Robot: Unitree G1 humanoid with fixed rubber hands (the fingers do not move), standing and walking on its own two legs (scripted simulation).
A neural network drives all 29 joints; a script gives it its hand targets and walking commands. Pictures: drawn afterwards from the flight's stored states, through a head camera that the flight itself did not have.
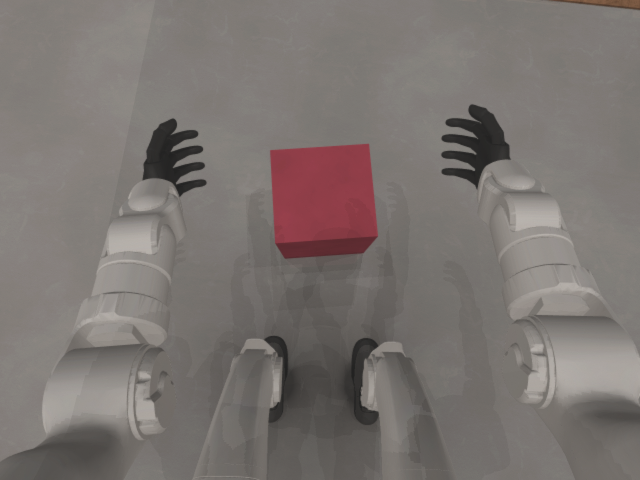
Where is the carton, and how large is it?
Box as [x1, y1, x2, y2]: [270, 144, 377, 258]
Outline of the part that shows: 368,144 270,150 275,243 285,258 363,252 377,236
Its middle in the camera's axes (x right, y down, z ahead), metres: +0.01 -0.09 +0.92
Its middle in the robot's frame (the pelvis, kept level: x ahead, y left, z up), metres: +0.54 +0.01 -0.54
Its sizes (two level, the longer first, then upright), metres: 0.210 0.200 0.250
